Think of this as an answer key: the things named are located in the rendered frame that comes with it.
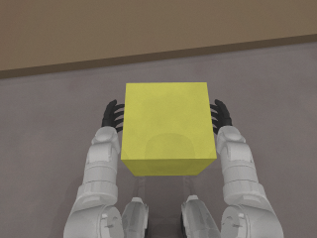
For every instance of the robot left upper arm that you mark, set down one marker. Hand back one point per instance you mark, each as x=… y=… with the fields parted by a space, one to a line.
x=101 y=221

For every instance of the robot right hand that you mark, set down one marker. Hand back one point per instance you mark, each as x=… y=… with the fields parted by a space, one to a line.
x=222 y=116

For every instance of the carton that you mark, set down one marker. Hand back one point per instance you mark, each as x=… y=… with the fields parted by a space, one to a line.
x=167 y=129

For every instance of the robot left hand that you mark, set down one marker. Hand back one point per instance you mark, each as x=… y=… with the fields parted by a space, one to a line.
x=109 y=116

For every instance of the right robot forearm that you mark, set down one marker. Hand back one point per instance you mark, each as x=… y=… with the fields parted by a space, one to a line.
x=241 y=184

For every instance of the left robot thigh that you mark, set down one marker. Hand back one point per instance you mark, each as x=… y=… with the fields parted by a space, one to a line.
x=135 y=219

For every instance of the robot right upper arm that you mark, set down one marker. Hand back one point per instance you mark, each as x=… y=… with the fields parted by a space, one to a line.
x=243 y=221

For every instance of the right robot shin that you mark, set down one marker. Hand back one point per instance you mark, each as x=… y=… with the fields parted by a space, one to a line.
x=190 y=197

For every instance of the left robot forearm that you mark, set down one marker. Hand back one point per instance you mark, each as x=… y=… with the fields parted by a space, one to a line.
x=100 y=172

